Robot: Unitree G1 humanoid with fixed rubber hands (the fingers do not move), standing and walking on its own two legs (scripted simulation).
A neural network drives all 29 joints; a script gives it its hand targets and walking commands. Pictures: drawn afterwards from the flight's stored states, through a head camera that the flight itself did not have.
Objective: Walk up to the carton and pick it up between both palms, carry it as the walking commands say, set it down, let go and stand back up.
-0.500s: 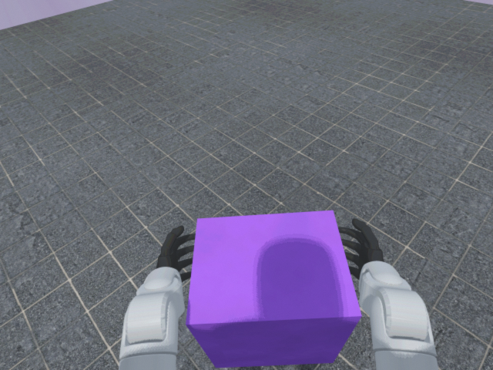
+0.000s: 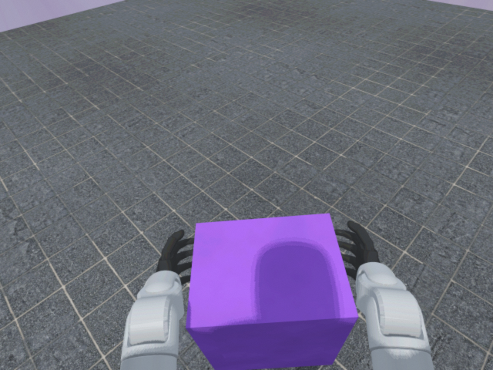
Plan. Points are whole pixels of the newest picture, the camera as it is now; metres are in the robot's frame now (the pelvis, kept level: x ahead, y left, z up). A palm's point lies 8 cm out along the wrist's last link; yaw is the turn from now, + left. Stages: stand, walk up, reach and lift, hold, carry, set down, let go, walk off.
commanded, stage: carry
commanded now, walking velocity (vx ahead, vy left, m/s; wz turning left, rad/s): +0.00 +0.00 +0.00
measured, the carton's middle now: (268, 298) +0.27 +0.00 -0.05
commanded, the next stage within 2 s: none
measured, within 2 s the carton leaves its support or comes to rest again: neither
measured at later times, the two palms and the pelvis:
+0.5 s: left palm (170, 272) +0.28 +0.16 +0.03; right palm (360, 263) +0.28 -0.15 +0.03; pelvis +0.01 +0.00 +0.00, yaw +0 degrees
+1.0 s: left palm (166, 271) +0.28 +0.16 +0.03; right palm (358, 261) +0.28 -0.15 +0.04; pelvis +0.01 +0.01 +0.00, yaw +0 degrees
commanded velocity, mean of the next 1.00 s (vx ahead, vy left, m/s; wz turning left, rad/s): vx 0.00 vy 0.00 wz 0.00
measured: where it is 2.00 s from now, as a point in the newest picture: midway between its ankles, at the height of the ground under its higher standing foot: outside the picture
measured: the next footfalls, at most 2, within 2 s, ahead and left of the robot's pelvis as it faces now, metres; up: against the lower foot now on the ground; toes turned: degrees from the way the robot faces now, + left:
none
